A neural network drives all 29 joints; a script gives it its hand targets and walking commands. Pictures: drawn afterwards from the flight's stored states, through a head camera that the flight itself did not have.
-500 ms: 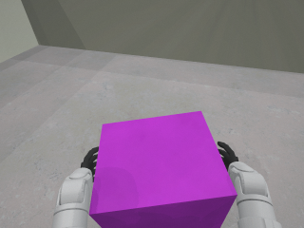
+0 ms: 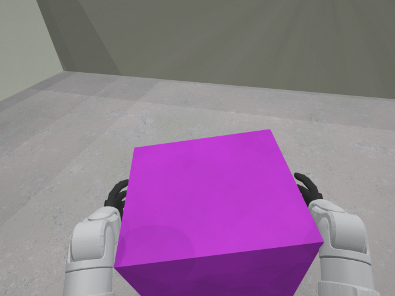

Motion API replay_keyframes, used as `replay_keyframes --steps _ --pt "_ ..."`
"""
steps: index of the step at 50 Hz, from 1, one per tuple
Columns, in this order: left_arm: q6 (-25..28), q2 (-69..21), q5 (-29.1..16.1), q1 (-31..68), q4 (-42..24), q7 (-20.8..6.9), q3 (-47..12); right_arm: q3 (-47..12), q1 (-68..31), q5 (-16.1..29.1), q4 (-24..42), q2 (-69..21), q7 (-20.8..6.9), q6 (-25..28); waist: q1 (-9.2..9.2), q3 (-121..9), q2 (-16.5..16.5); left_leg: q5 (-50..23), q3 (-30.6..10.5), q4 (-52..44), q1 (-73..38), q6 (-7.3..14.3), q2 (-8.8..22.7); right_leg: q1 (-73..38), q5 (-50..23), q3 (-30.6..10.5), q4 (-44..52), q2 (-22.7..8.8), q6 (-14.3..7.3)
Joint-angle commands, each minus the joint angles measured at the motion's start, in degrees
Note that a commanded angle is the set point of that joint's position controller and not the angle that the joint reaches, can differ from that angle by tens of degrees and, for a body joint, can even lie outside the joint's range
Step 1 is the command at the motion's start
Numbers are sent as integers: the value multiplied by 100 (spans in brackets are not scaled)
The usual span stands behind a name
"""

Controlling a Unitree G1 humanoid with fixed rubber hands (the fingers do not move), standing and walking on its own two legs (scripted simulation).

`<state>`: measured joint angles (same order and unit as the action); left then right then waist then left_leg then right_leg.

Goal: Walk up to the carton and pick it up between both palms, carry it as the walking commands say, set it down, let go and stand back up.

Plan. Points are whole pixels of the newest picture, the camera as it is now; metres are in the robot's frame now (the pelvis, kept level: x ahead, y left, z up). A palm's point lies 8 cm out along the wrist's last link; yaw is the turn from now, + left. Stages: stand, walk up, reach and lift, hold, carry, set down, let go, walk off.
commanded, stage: carry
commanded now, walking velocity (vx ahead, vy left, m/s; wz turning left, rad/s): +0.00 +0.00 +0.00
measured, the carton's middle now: (213, 225) +0.29 -0.02 +0.03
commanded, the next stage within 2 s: none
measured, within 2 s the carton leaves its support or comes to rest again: neither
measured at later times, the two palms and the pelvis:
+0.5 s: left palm (102, 227) +0.25 +0.20 +0.09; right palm (304, 213) +0.27 -0.19 +0.09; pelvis +0.00 +0.01 +0.00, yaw +0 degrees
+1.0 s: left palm (102, 226) +0.26 +0.20 +0.08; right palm (302, 212) +0.27 -0.18 +0.09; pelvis +0.00 +0.01 +0.00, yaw +0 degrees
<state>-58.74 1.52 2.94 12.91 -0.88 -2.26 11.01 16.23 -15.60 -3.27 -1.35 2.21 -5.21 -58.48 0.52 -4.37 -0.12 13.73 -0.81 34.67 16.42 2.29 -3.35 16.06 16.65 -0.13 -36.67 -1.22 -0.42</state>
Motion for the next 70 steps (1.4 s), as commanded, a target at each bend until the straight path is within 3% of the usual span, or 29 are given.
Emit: replay_keyframes --steps 1,2,3,4,6,7,10,15,16,21,24,27,30,32,33,39,42,47,50,52,54,56,59,60,62,65,67,70 --pt "-588 -4502 -1843 3450 -2079 -963 -3860 -4410 -2837 1940 1593 -5062 -784 -629 -1 -1613 -391 821 -287 -953 -364 70 502 772 760 -783 1043 -942 -259" --pt "-644 -4497 -1849 3384 -2032 -970 -3818 -4361 -2911 1947 1634 -5014 -793 -695 -33 -1700 208 808 -950 -1444 -304 126 1072 653 489 -445 552 -605 -89" --pt "-693 -4603 -1954 3593 -2297 -974 -3969 -4380 -2950 1986 1821 -5006 -788 -738 -53 -1708 928 197 -1533 -1689 -350 221 1555 776 306 -173 51 -325 63" --pt "-738 -4638 -1995 3651 -2433 -963 -4012 -4393 -2944 2023 1939 -5059 -792 -783 -97 -1660 969 -154 -1333 -1613 -165 282 1479 545 197 -81 -89 -256 95" --pt "-781 -4672 -2038 3665 -2216 -960 -3941 -4443 -3142 2084 1938 -5138 -783 -818 -139 -1800 338 -941 -899 -1238 -173 217 1248 159 -294 -25 229 -253 -6" --pt "-794 -4760 -2036 3541 -2230 -963 -3949 -4433 -3201 2103 2122 -5114 -778 -832 -136 -1879 404 -1079 -672 -1130 -172 123 1124 38 -506 -90 339 -346 -17" --pt "-864 -4822 -2159 3827 -2601 -964 -4017 -4489 -3081 2134 2290 -5216 -765 -950 -88 -2026 -40 -639 -381 -854 -217 -6 896 -105 -864 -395 709 -652 -76" --pt "-995 -4677 -2108 3665 -2421 -972 -3953 -4301 -2892 1980 2033 -5052 -728 -1063 -74 -1737 73 -365 -519 -1010 -202 24 1018 216 -528 -426 842 -532 -104" --pt "-1011 -4756 -2153 3807 -2463 -977 -3996 -4301 -2880 2002 1945 -5131 -739 -1083 -83 -1772 252 -301 -562 -1104 -211 20 1093 161 -389 -413 820 -529 -122" --pt "-1033 -4734 -2113 3666 -2247 -1004 -3924 -4292 -2850 1957 1893 -5063 -739 -1100 -58 -1611 -68 -77 -458 -1043 -155 -15 1006 283 -326 -452 963 -513 -131" --pt "-1014 -4704 -2088 3716 -2331 -996 -3911 -4290 -2735 1954 1822 -5141 -749 -1097 -82 -1558 171 -16 -547 -1167 -137 12 1054 297 -274 -418 886 -466 -132" --pt "-986 -4745 -2148 3808 -2404 -987 -3964 -4292 -2761 1964 1881 -5158 -749 -1064 -78 -1600 135 -75 -606 -1226 -86 30 1108 172 -349 -316 808 -384 -110" --pt "-949 -4738 -2126 3776 -2423 -984 -3972 -4283 -2767 1957 1915 -5151 -756 -1034 -88 -1516 303 -36 -611 -1292 -41 38 1090 176 -366 -363 781 -397 -125" --pt "-945 -4704 -2080 3740 -2325 -984 -3916 -4285 -2758 1940 1822 -5089 -759 -1035 -76 -1525 82 52 -544 -1227 -28 24 1049 139 -278 -399 886 -411 -166" --pt "-937 -4750 -2111 3824 -2332 -980 -3930 -4320 -2901 1994 1883 -5167 -757 -1014 -79 -1477 197 -40 -560 -1222 -25 33 1062 181 -362 -379 875 -400 -152" --pt "-897 -4717 -2073 3859 -2223 -963 -3842 -4251 -2854 1917 1746 -5120 -745 -972 -74 -1408 96 153 -583 -1264 -32 58 1061 287 -313 -392 904 -360 -160" --pt "-881 -4696 -2049 3810 -2217 -939 -3862 -4206 -2698 1901 1662 -5108 -744 -955 -67 -1399 316 3 -526 -1265 -110 37 1060 309 -332 -424 883 -364 -170" --pt "-836 -4651 -2023 3795 -2243 -923 -3798 -4246 -2779 1916 1691 -5082 -712 -924 -48 -1407 37 18 -394 -1095 -138 17 947 309 -277 -463 1062 -409 -204" --pt "-834 -4640 -2004 3846 -2237 -919 -3779 -4263 -2854 1926 1734 -5103 -710 -924 -50 -1406 72 -77 -430 -1092 -131 33 959 242 -358 -475 1073 -416 -207" --pt "-832 -4666 -1984 3749 -2189 -903 -3796 -4200 -2789 1928 1719 -5063 -725 -903 -55 -1398 260 -130 -500 -1179 -204 60 1015 308 -347 -416 952 -369 -210" --pt "-820 -4650 -1969 3845 -2196 -892 -3764 -4200 -2846 1899 1687 -5058 -699 -897 -47 -1427 124 -277 -502 -1137 -144 70 1010 184 -389 -409 984 -349 -210" --pt "-799 -4695 -2024 3805 -2336 -885 -3835 -4190 -2661 1890 1763 -5057 -714 -886 -58 -1469 322 -359 -469 -1142 -160 66 1004 198 -437 -401 922 -351 -201" --pt "-777 -4659 -1997 3861 -2298 -872 -3775 -4198 -2744 1910 1752 -5076 -699 -875 -54 -1414 148 -214 -439 -1129 -176 71 954 187 -445 -411 964 -331 -226" --pt "-739 -4592 -1874 3769 -2033 -864 -3658 -4064 -2744 1808 1554 -4989 -697 -829 -42 -1475 135 -347 -526 -1174 -240 97 1012 194 -493 -363 918 -257 -235" --pt "-760 -4776 -2052 3717 -2494 -893 -3908 -4279 -2677 1946 2008 -5130 -701 -860 -39 -1477 218 -374 -737 -1279 -266 132 1276 290 -479 -270 696 -164 -172" --pt "-845 -4745 -2087 3770 -2594 -877 -3982 -4183 -2408 1895 1899 -5037 -695 -950 19 -1290 696 -98 -1531 -1660 -474 353 1829 909 11 -164 141 73 -60" --pt "-878 -4819 -2093 3749 -2558 -893 -3970 -4265 -2484 1943 1986 -5153 -698 -962 4 -1302 896 -65 -1777 -1707 -347 533 2130 975 416 -111 -418 75 -25" --pt "-888 -4837 -2108 3833 -2605 -930 -3954 -4293 -2489 1927 1947 -5209 -741 -984 4 -1072 939 766 -1899 -1933 156 631 2350 942 600 -118 -713 -7 15"
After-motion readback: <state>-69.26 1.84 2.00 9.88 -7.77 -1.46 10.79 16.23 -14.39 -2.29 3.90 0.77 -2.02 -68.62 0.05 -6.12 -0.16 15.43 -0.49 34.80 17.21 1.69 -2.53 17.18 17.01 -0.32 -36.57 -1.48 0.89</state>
